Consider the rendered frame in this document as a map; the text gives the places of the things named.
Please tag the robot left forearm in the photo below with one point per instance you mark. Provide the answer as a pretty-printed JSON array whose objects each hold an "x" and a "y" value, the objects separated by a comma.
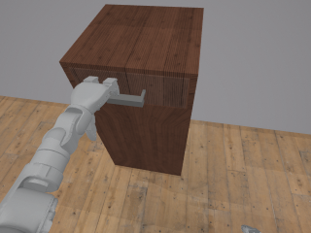
[{"x": 45, "y": 170}]

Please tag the robot left hand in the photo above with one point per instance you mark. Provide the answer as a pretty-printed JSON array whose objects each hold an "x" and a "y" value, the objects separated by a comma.
[{"x": 92, "y": 95}]

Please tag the cabinet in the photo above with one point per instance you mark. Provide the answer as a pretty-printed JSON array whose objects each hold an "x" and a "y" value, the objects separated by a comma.
[{"x": 150, "y": 40}]

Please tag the handle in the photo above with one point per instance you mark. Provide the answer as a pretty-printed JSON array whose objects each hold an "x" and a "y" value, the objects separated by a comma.
[{"x": 128, "y": 100}]

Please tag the drawer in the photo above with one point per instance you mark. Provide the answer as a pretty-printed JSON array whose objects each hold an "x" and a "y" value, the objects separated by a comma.
[{"x": 160, "y": 90}]

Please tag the left robot upper arm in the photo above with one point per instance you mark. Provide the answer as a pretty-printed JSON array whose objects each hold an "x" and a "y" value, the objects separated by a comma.
[{"x": 28, "y": 211}]

